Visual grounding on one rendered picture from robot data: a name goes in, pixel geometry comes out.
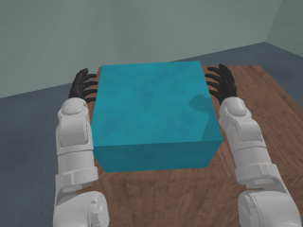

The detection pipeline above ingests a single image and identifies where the robot left upper arm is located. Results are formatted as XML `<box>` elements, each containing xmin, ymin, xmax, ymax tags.
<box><xmin>53</xmin><ymin>191</ymin><xmax>110</xmax><ymax>227</ymax></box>

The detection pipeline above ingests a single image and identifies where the right robot forearm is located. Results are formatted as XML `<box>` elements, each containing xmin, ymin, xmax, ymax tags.
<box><xmin>219</xmin><ymin>96</ymin><xmax>302</xmax><ymax>227</ymax></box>

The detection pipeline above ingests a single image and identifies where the robot left hand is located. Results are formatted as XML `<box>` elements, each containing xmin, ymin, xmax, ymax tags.
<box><xmin>68</xmin><ymin>68</ymin><xmax>98</xmax><ymax>103</ymax></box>

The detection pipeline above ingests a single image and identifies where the left robot forearm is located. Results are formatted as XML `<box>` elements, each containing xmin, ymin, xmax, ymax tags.
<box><xmin>53</xmin><ymin>97</ymin><xmax>98</xmax><ymax>227</ymax></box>

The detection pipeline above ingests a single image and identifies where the pedestal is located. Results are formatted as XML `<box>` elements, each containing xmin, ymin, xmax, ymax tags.
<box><xmin>55</xmin><ymin>65</ymin><xmax>303</xmax><ymax>227</ymax></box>

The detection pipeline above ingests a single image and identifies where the robot right hand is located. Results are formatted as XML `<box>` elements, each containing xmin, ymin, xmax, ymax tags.
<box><xmin>205</xmin><ymin>63</ymin><xmax>238</xmax><ymax>106</ymax></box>

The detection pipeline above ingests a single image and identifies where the robot right upper arm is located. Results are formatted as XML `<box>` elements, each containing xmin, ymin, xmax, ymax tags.
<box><xmin>238</xmin><ymin>189</ymin><xmax>302</xmax><ymax>227</ymax></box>

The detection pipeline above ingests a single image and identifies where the carton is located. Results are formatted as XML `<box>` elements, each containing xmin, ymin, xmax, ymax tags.
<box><xmin>91</xmin><ymin>61</ymin><xmax>223</xmax><ymax>173</ymax></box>

